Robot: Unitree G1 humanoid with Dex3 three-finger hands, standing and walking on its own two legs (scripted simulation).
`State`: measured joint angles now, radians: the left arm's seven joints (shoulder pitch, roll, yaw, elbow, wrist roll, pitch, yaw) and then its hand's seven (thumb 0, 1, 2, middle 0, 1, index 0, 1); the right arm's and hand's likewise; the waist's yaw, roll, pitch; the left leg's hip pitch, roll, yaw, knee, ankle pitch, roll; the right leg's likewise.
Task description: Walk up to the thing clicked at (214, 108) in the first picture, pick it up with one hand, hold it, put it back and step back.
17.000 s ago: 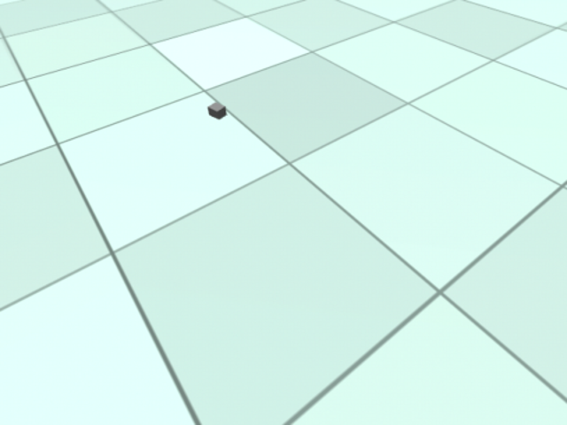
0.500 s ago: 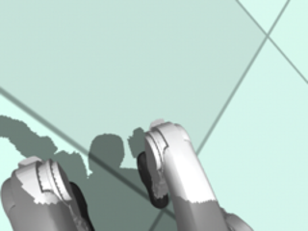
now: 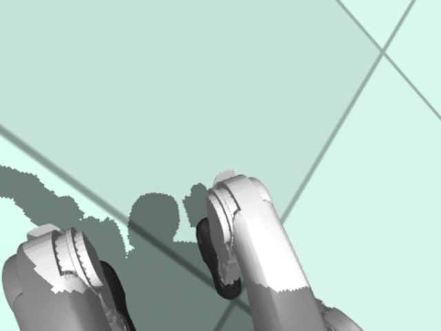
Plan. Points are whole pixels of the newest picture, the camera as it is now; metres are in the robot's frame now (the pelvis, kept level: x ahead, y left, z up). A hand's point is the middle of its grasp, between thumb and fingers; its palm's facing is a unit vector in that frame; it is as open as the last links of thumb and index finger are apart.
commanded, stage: rise first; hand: left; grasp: from above
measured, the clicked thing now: out of the picture +0.48 +0.36 -0.30
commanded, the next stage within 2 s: none
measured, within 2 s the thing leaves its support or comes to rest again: neither
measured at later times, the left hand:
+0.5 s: hand out of the picture +0.45 +0.39 -0.18, palm faces -0.14 -0.39 -0.91, open 14.3 cm
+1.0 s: hand out of the picture +0.45 +0.38 -0.18, palm faces -0.14 -0.39 -0.91, open 14.3 cm
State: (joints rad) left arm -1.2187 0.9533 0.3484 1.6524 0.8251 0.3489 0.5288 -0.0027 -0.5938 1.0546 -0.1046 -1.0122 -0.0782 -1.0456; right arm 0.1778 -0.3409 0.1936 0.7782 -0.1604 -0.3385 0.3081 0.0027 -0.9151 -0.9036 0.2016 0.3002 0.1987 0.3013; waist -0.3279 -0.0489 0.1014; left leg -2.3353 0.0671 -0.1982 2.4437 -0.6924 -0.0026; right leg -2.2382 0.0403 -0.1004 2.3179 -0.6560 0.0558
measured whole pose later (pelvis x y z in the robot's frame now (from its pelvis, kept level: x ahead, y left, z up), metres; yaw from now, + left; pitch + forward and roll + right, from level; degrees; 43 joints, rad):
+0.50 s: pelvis +0.00 +0.00 +0.00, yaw +0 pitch +32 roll -11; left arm -1.21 0.96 0.35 1.65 0.82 0.35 0.54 0.00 -0.59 1.06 -0.11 -1.00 -0.08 -1.04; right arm 0.19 -0.34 0.20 0.78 -0.16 -0.34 0.31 0.00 -0.91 -0.90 0.20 0.30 0.20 0.30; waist -0.33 -0.05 0.10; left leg -2.33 0.07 -0.20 2.44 -0.69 0.00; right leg -2.23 0.04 -0.10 2.31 -0.65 0.06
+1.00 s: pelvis +0.00 +0.00 +0.00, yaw +0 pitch +32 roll -11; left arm -1.25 0.98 0.35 1.69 0.83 0.35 0.56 0.00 -0.59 1.04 -0.10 -1.02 -0.08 -1.05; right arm 0.19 -0.35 0.20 0.79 -0.17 -0.35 0.31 0.00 -0.91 -0.90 0.20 0.30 0.20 0.30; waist -0.35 -0.05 0.11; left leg -2.33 0.07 -0.20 2.44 -0.69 0.00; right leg -2.23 0.04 -0.10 2.31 -0.65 0.06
